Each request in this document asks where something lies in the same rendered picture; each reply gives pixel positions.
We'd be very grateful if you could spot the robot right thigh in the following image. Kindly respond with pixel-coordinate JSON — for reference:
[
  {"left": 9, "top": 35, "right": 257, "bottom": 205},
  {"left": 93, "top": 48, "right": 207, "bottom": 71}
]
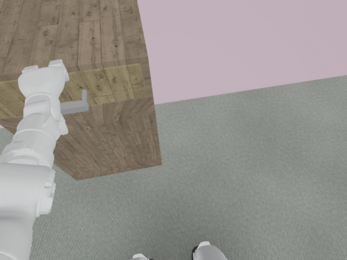
[{"left": 193, "top": 245, "right": 227, "bottom": 260}]

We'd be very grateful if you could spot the robot left upper arm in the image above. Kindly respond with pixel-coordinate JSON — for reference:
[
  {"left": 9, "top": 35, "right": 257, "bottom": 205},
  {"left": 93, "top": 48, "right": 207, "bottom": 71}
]
[{"left": 0, "top": 162, "right": 56, "bottom": 260}]

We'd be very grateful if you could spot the left robot hand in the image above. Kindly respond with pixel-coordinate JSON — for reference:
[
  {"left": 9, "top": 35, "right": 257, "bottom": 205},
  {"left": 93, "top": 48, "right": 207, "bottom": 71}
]
[{"left": 18, "top": 59, "right": 69, "bottom": 135}]

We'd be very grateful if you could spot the drawer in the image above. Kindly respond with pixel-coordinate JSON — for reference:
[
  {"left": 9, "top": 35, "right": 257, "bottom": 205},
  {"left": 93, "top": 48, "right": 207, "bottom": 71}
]
[{"left": 0, "top": 63, "right": 146, "bottom": 118}]

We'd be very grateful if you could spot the handle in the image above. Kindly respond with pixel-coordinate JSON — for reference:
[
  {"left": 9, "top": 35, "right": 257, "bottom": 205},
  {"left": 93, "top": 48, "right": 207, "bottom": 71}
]
[{"left": 60, "top": 89, "right": 88, "bottom": 115}]

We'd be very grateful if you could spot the robot left forearm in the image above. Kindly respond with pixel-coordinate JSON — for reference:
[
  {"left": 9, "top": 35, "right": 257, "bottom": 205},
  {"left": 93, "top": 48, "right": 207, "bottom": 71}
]
[{"left": 0, "top": 92, "right": 61, "bottom": 169}]

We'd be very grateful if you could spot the cabinet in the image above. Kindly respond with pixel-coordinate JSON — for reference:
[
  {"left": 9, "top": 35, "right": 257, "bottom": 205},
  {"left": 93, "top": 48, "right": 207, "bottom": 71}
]
[{"left": 0, "top": 0, "right": 162, "bottom": 180}]

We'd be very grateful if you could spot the left robot shin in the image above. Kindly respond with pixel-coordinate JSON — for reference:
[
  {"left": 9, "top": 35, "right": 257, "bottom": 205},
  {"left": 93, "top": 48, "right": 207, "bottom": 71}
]
[{"left": 133, "top": 253, "right": 147, "bottom": 259}]

